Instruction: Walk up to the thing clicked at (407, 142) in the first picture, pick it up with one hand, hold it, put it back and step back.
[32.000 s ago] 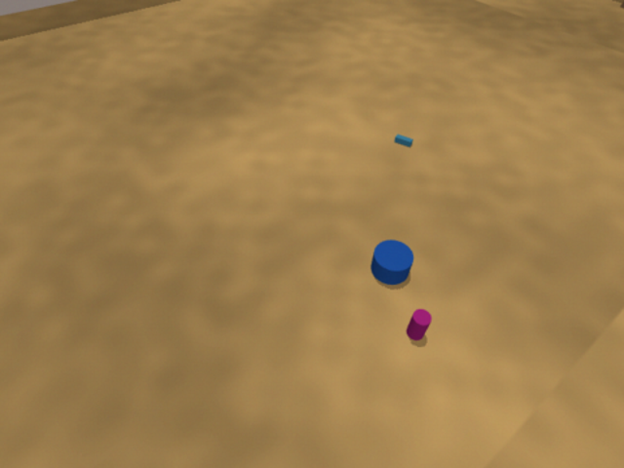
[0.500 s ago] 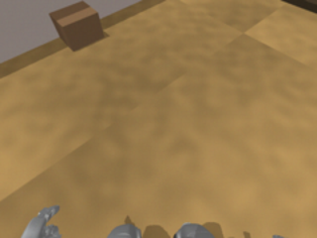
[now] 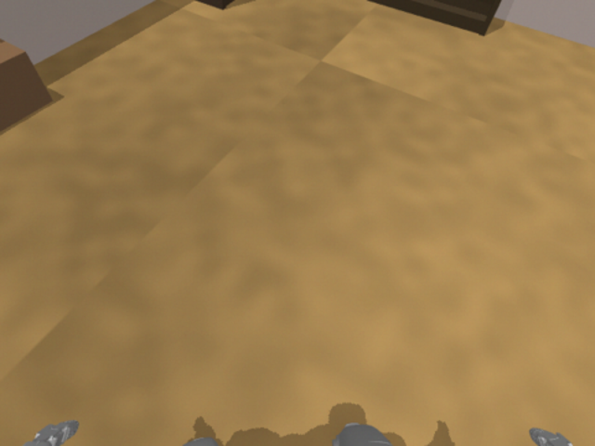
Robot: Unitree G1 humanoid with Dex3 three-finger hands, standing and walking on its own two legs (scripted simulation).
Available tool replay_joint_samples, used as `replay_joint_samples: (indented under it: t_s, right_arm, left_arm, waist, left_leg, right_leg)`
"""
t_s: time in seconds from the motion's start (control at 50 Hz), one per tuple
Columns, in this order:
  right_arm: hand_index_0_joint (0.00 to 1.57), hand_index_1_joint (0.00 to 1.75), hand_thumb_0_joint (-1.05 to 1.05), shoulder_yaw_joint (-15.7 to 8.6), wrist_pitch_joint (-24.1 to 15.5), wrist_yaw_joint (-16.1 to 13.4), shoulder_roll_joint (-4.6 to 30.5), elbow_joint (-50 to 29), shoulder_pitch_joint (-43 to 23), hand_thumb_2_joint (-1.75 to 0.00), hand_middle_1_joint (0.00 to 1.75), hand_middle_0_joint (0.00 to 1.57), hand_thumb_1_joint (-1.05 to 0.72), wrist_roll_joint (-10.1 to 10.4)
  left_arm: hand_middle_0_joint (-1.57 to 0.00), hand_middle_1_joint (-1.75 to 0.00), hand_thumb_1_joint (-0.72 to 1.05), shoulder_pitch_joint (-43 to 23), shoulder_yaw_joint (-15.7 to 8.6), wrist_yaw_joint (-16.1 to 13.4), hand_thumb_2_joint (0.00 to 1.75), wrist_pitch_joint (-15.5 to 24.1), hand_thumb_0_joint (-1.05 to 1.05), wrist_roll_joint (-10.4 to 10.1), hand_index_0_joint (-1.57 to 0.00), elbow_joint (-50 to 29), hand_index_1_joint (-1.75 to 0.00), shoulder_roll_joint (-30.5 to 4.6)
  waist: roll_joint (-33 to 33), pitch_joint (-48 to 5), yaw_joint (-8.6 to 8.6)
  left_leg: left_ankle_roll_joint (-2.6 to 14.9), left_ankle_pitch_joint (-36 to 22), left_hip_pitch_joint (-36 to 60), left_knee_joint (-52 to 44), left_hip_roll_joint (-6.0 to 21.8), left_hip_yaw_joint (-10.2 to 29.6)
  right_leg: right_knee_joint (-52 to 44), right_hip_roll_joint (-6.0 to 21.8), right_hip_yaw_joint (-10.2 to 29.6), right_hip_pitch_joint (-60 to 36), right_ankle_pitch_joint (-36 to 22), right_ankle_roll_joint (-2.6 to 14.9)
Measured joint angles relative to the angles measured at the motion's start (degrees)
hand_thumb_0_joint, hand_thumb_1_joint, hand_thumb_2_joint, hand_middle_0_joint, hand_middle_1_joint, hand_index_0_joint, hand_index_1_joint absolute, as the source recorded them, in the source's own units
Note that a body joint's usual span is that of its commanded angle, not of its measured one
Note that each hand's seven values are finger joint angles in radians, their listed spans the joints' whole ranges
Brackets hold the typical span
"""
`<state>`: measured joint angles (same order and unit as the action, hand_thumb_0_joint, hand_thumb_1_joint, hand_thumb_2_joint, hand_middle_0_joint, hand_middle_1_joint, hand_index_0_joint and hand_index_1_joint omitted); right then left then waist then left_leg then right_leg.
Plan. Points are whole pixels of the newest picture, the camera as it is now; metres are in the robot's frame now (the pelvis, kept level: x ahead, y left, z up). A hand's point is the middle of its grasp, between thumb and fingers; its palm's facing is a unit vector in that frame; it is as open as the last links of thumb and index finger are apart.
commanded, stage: walk up
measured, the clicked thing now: out of the picture +0.01 -1.43 -0.74
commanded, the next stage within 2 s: none
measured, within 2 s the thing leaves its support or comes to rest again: neither
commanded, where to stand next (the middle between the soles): +0.06 -0.01 m, yaw -18 degrees
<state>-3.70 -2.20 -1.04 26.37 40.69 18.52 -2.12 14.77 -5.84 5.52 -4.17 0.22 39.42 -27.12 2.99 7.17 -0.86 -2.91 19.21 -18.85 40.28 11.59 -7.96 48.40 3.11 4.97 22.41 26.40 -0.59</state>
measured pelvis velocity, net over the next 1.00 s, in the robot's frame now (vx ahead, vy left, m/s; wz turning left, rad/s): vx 0.01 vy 0.03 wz -0.69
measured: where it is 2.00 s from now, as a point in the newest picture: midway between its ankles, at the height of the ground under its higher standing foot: outside the picture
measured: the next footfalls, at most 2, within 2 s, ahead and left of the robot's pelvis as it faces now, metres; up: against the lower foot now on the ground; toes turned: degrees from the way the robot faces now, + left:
right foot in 0.04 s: +0.05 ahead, -0.18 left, +0.00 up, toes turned +0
left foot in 0.34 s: +0.11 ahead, +0.10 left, +0.00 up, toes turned -5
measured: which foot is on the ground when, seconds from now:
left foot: down 0.00-0.06, up 0.08-0.32, down 0.34-0.72, up 0.74-1.00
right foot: up 0.00-0.02, down 0.04-0.38, up 0.40-0.68, down 0.70-1.00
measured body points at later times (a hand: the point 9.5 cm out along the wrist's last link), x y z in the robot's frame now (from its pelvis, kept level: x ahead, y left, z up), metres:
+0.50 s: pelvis +0.01 +0.01 -0.01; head +0.06 +0.01 +0.44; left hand +0.16 +0.32 -0.12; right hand +0.04 -0.31 -0.11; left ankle +0.07 +0.11 -0.72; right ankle -0.01 -0.14 -0.65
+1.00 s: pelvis +0.01 +0.03 +0.01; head +0.02 -0.03 +0.45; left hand +0.26 +0.25 -0.06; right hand -0.06 -0.31 -0.12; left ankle +0.16 +0.12 -0.66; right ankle -0.01 -0.12 -0.72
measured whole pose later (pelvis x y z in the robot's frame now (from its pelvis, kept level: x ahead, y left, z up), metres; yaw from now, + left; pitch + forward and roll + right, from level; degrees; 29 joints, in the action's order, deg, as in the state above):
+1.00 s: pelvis +0.01 +0.03 +0.01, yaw -39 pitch -2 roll +1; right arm -3.6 4.3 2.2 25.3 44.0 4.9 -0.5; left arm 19.3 -3.0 -1.6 0.5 1.8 41.0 -21.8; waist -5.8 7.7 1.6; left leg -1.0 22.7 -31.1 59.2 0.8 5.0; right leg 35.6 -7.1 15.4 20.9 12.4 -0.9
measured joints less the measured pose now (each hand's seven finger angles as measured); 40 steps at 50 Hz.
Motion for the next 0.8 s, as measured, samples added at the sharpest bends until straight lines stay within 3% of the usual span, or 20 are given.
replay_joint_samples:
  t_s: [0.02,0.06,0.1,0.16,0.3,0.36,0.38,0.44,0.52,0.6,0.66,0.7,0.72,0.74,0.8]
  right_arm:
    - [0.20,0.30,0.00,-0.2,0.3,0.4,0.8,-0.2,0.0,-0.90,0.30,0.20,-0.90,0.0]
    - [0.20,0.30,0.00,-0.9,1.4,0.8,2.6,-0.1,-0.7,-0.90,0.30,0.20,-0.90,0.3]
    - [0.20,0.30,0.00,-1.2,3.1,0.5,2.4,1.1,-1.6,-0.90,0.30,0.20,-0.90,0.9]
    - [0.20,0.30,0.01,-0.4,3.6,0.7,1.5,2.5,-3.3,-0.90,0.30,0.20,-0.91,1.6]
    - [0.20,0.30,0.00,1.1,3.1,1.9,-1.9,2.4,-5.1,-0.90,0.30,0.20,-0.91,1.4]
    - [0.20,0.30,0.00,0.8,2.7,2.2,-3.2,2.5,-5.6,-0.90,0.30,0.20,-0.91,1.0]
    - [0.20,0.30,0.00,0.7,2.6,2.2,-3.9,2.6,-5.8,-0.90,0.30,0.20,-0.91,0.6]
    - [0.20,0.30,0.00,1.1,2.7,2.8,-4.7,2.7,-6.3,-0.90,0.30,0.20,-0.91,0.6]
    - [0.20,0.30,0.00,1.3,3.0,2.6,-5.8,3.1,-5.7,-0.90,0.30,0.20,-0.90,0.8]
    - [0.20,0.30,0.00,1.0,2.9,2.9,-4.2,3.4,-4.6,-0.90,0.30,0.20,-0.90,0.4]
    - [0.20,0.30,0.00,-0.1,4.3,4.0,-2.6,2.8,-6.9,-0.90,0.30,0.20,-0.90,-0.1]
    - [0.20,0.30,0.00,-0.7,4.8,4.3,-1.8,1.7,-8.3,-0.90,0.30,0.20,-0.90,0.1]
    - [0.20,0.30,0.00,-1.0,5.1,4.4,-1.3,1.4,-9.1,-0.90,0.30,0.20,-0.90,0.3]
    - [0.20,0.30,0.00,-1.3,5.6,4.3,-1.1,1.5,-9.9,-0.90,0.30,0.20,-0.90,0.6]
    - [0.20,0.30,0.00,-1.1,6.9,3.9,-1.2,2.4,-12.4,-0.90,0.30,0.20,-0.91,1.3]
  left_arm:
    - [-0.21,-0.30,0.90,0.5,0.2,-0.4,0.89,0.6,0.01,-0.1,-0.20,0.7,-0.30,0.1]
    - [-0.21,-0.30,0.90,0.9,0.5,-1.5,0.89,2.0,0.01,0.2,-0.20,2.5,-0.30,1.5]
    - [-0.21,-0.30,0.90,2.1,1.3,-2.5,0.89,2.9,0.01,0.8,-0.20,3.2,-0.30,2.6]
    - [-0.21,-0.30,0.90,4.2,2.8,-3.5,0.89,3.2,0.01,0.8,-0.20,4.1,-0.30,4.0]
    - [-0.21,-0.30,0.89,4.8,3.9,-5.8,0.89,4.9,0.01,0.6,-0.21,4.3,-0.30,3.1]
    - [-0.21,-0.30,0.89,3.3,4.0,-6.7,0.89,4.7,0.01,0.1,-0.21,4.1,-0.30,1.8]
    - [-0.21,-0.30,0.89,2.3,3.8,-7.1,0.89,4.4,0.01,-0.2,-0.21,4.3,-0.30,1.5]
    - [-0.21,-0.30,0.90,0.5,4.1,-8.5,0.89,3.8,0.01,-0.6,-0.20,4.8,-0.30,1.7]
    - [-0.21,-0.30,0.90,-0.1,3.9,-7.7,0.89,4.2,0.01,-0.6,-0.20,5.9,-0.30,1.0]
    - [-0.21,-0.30,0.90,0.1,3.4,-6.5,0.89,4.3,0.01,-0.4,-0.20,5.9,-0.30,1.7]
    - [-0.21,-0.30,0.90,2.1,3.4,-5.9,0.89,3.7,0.01,-0.2,-0.20,5.9,-0.30,2.9]
    - [-0.21,-0.30,0.90,3.4,3.5,-5.4,0.89,3.8,0.01,0.4,-0.20,6.4,-0.30,3.2]
    - [-0.21,-0.30,0.90,3.5,3.3,-5.3,0.89,4.0,0.01,0.8,-0.20,6.7,-0.30,3.7]
    - [-0.21,-0.30,0.90,3.7,3.3,-5.5,0.89,4.2,0.01,1.3,-0.20,6.7,-0.30,4.1]
    - [-0.21,-0.30,0.90,4.4,3.6,-6.2,0.89,4.7,0.01,1.7,-0.20,5.7,-0.30,5.1]
  waist:
    - [-0.8,-0.3,-0.16]
    - [-4.9,0.5,-0.95]
    - [-6.0,0.2,-0.88]
    - [-6.2,-1.0,0.71]
    - [-6.4,-0.2,1.67]
    - [-4.6,0.7,1.13]
    - [-3.3,1.5,1.13]
    - [-3.3,2.8,0.80]
    - [-2.4,2.3,-0.47]
    - [-2.8,1.2,-0.64]
    - [-4.0,0.8,0.32]
    - [-5.4,0.0,-0.14]
    - [-7.1,0.2,-0.39]
    - [-8.2,0.4,-0.47]
    - [-8.7,0.6,1.55]
  left_leg:
    - [0.01,1.1,-0.7,2.0,0.9,-0.1]
    - [2.55,3.7,-3.1,8.8,3.8,2.7]
    - [3.15,9.1,-5.9,17.4,0.7,6.6]
    - [3.30,11.4,-8.4,22.7,-4.3,7.2]
    - [4.33,7.5,-9.6,15.9,-7.7,6.6]
    - [4.59,3.2,-6.8,9.5,-9.6,6.0]
    - [4.39,3.1,-6.6,9.7,-10.3,5.0]
    - [4.39,3.5,-5.7,9.8,-8.6,3.9]
    - [4.44,0.9,-3.3,4.7,-7.4,2.7]
    - [4.45,-0.2,-2.3,2.2,-6.4,1.0]
    - [3.85,0.7,-0.9,2.5,-3.8,-3.4]
    - [3.40,2.5,-1.5,5.2,-1.9,-5.0]
    - [3.62,4.3,-2.2,7.7,-0.6,-4.4]
    - [3.29,7.2,-3.4,10.8,-1.2,-2.0]
    - [2.22,12.7,-7.5,19.6,-7.2,5.5]
  right_leg:
    - [-4.4,0.1,-1.2,-2.1,-1.6,0.10]
    - [-5.6,-2.5,-3.0,-3.7,-4.1,-1.64]
    - [-3.1,-3.1,-2.5,-3.2,-2.6,-1.90]
    - [-3.7,-3.3,0.6,-3.0,-3.0,-1.21]
    - [-2.4,-4.8,3.3,-1.5,-2.7,-1.64]
    - [1.5,-4.1,4.4,0.4,-0.9,-2.43]
    - [3.7,-3.6,5.4,1.4,-1.1,-1.52]
    - [14.2,-6.4,4.0,5.2,4.6,0.49]
    - [19.9,-6.5,0.0,7.2,2.6,1.66]
    - [10.9,-4.7,-3.2,4.1,0.5,1.03]
    - [2.6,-2.7,-6.2,1.5,-2.5,0.22]
    - [-4.8,-3.1,-6.1,-1.7,-4.6,0.80]
    - [-4.9,-4.5,-6.1,-1.8,-5.7,1.34]
    - [-3.9,-5.4,-5.9,-1.4,-5.6,1.75]
    - [-4.2,-6.9,-1.8,-0.6,-6.9,2.32]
